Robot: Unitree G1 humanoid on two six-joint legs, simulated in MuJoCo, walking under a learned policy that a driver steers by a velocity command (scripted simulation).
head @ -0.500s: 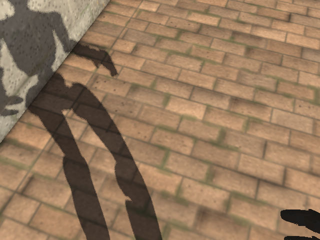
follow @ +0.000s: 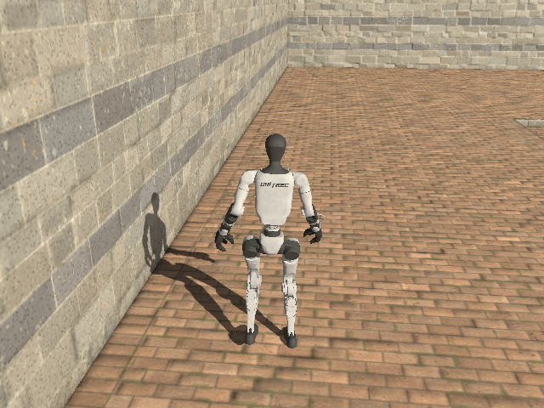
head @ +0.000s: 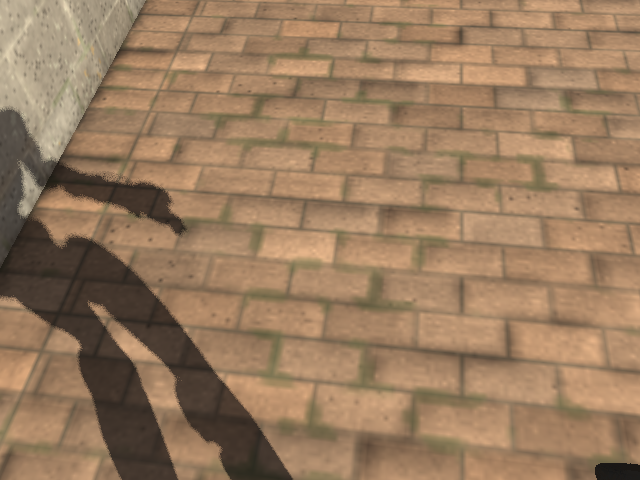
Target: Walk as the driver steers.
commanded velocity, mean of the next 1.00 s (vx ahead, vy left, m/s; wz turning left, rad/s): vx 0.67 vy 0.00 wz -0.24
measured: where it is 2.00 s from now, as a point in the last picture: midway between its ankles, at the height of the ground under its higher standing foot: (459, 197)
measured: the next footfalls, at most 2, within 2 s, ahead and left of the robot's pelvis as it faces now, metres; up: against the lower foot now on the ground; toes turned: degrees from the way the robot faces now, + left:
left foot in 0.14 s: +0.07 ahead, +0.12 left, +0.00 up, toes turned -15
right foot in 0.64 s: +0.19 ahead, -0.27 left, +0.00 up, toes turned -30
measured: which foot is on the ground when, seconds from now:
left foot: up 0.00-0.12, down 0.14-0.64, up 0.66-1.00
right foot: down 0.00-0.12, up 0.14-0.62, down 0.64-1.00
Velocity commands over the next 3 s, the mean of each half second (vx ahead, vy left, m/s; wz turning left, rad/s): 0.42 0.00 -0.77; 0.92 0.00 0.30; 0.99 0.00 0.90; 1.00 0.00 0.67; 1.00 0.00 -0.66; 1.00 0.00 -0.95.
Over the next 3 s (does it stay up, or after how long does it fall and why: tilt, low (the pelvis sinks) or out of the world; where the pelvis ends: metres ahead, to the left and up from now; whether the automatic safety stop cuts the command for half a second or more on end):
stays up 2.06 0.13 0.00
